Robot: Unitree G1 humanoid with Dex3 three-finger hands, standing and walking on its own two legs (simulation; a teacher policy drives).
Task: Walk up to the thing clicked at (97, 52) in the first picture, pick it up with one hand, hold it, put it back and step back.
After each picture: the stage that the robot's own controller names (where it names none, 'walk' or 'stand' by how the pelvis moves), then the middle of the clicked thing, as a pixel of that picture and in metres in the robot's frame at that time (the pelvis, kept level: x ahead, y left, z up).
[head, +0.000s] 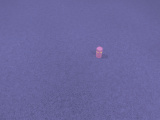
stand; (99, 52) +1.27 -0.24 -0.72
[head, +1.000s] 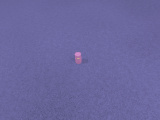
walk; (78, 57) +1.17 +0.09 -0.69
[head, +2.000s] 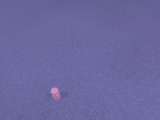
walk; (55, 93) +0.74 +0.28 -0.72
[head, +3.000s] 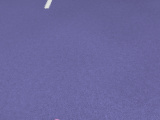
stand; out of the picture +0.47 +0.24 -0.72
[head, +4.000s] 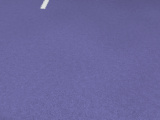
stand; out of the picture +0.41 +0.21 -0.72
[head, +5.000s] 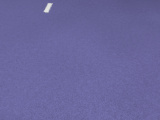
walk; out of the picture +0.40 +0.20 -0.72
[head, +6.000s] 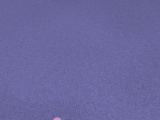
stand; out of the picture +0.39 +0.24 -0.70
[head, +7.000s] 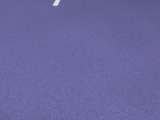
walk; out of the picture +0.44 +0.15 -0.68
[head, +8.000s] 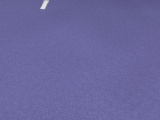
stand; out of the picture +0.48 +0.22 -0.71
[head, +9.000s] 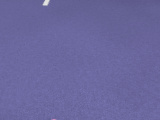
stand; out of the picture +0.47 +0.20 -0.73
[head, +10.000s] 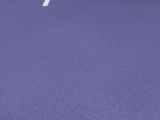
stand; out of the picture +0.45 +0.20 -0.73
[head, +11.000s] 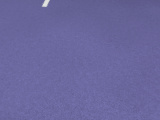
stand; out of the picture +0.45 +0.20 -0.73
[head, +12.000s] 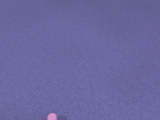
go down; out of the picture +0.46 +0.20 -0.72
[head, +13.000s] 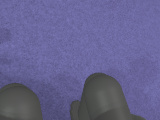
go down; out of the picture +0.53 +0.28 -0.29
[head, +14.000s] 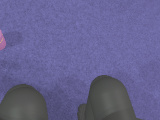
approach; out of the picture +0.52 +0.27 -0.29
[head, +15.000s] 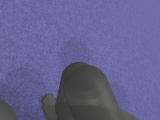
close in; out of the picture +0.50 +0.32 -0.23
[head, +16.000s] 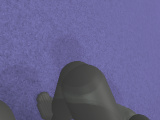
close; out of the picture +0.49 +0.33 -0.24
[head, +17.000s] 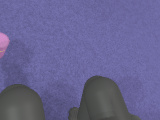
lift; out of the picture +0.51 +0.25 -0.28
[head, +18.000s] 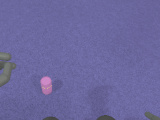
lift; (46, 85) +0.51 +0.17 -0.53
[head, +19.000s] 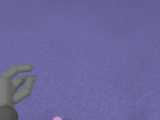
hold; out of the picture +0.44 +0.16 -0.67
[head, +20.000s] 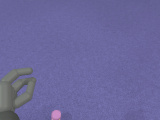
hold; (56, 117) +0.46 +0.16 -0.66
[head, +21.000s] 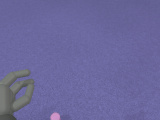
hold; (55, 119) +0.46 +0.16 -0.67
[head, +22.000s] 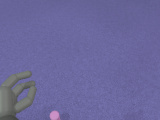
crouch; (55, 118) +0.46 +0.17 -0.67
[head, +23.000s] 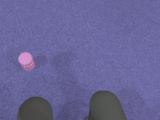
crouch; (27, 62) +0.52 +0.20 -0.40
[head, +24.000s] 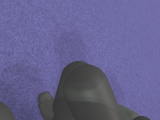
lower; out of the picture +0.49 +0.29 -0.24
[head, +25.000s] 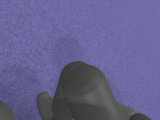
lower; out of the picture +0.49 +0.29 -0.24
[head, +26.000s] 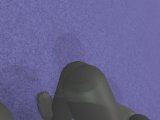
lower; out of the picture +0.49 +0.29 -0.24
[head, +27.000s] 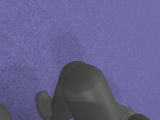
lower; out of the picture +0.49 +0.29 -0.24
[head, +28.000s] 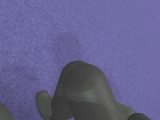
loosen; out of the picture +0.49 +0.29 -0.25
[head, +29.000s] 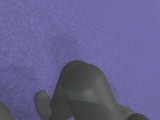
withdraw; out of the picture +0.46 +0.22 -0.25
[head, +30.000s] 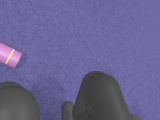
stand; (4, 53) +0.46 +0.17 -0.29
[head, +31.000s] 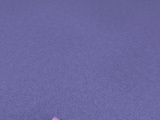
stand; out of the picture +0.39 +0.09 -0.65
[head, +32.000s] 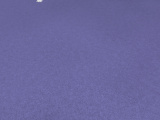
stand; out of the picture +0.38 +0.11 -0.69
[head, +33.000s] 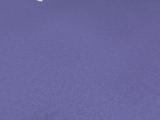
stand; out of the picture +0.37 +0.10 -0.69
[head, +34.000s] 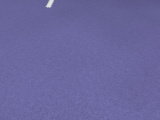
stand; out of the picture +0.38 +0.09 -0.74
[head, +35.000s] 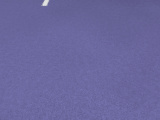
stand; out of the picture +0.36 +0.10 -0.75
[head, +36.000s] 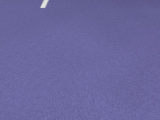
stand; out of the picture +0.36 +0.11 -0.75
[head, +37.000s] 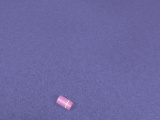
walk; (64, 102) +0.49 +0.06 -0.73
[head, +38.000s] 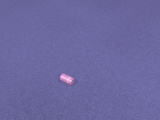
walk; (67, 79) +0.81 +0.17 -0.72
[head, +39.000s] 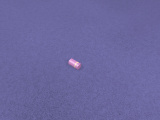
stand; (74, 63) +1.04 +0.06 -0.72
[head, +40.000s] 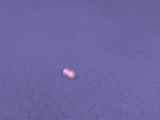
stand; (69, 73) +0.99 +0.09 -0.75
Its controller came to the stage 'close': yes
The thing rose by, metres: 0.01
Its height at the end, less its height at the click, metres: -0.02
